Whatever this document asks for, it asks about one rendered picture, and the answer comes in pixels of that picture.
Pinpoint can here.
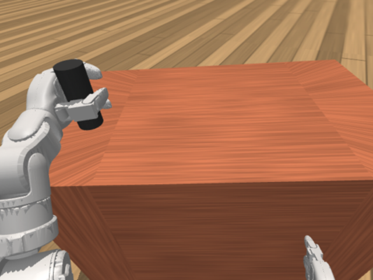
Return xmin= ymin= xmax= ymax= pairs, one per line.
xmin=53 ymin=59 xmax=103 ymax=130

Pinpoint right robot hand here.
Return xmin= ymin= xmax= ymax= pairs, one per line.
xmin=303 ymin=235 xmax=335 ymax=280

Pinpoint left robot hand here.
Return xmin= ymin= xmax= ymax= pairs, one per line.
xmin=26 ymin=62 xmax=112 ymax=130

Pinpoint left robot arm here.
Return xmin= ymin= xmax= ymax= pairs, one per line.
xmin=0 ymin=109 xmax=73 ymax=280

